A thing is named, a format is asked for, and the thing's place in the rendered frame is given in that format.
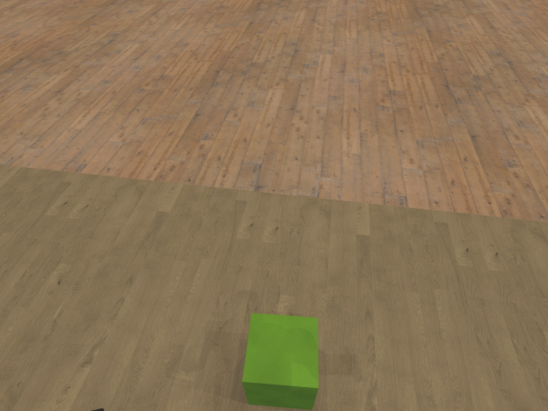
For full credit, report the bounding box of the carton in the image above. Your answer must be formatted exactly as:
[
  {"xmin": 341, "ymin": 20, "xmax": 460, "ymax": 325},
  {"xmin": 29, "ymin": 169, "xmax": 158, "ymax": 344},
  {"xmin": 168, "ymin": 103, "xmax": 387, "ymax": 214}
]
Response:
[{"xmin": 242, "ymin": 313, "xmax": 319, "ymax": 410}]

